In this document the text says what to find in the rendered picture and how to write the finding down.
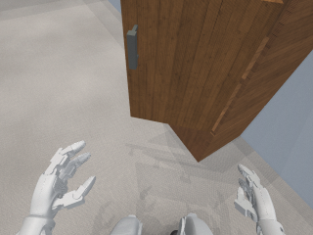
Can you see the right robot hand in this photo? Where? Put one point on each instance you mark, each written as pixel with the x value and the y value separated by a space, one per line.
pixel 261 206

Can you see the robot left thigh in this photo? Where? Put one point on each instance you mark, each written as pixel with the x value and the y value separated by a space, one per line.
pixel 128 226

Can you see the left robot hand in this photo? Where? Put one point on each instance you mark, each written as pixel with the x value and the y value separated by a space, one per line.
pixel 53 182

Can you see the robot thigh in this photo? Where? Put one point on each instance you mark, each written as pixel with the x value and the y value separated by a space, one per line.
pixel 191 225
pixel 128 226

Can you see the handle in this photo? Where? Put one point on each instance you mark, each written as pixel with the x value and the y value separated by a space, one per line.
pixel 132 51

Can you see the robot right forearm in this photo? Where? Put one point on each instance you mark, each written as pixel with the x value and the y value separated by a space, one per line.
pixel 269 227

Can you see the robot right thigh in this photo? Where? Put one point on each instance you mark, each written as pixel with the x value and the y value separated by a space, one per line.
pixel 191 225

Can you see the cupboard door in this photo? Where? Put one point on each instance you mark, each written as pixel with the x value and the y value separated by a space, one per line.
pixel 191 55

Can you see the robot left forearm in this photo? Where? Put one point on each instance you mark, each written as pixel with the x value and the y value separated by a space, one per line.
pixel 37 225

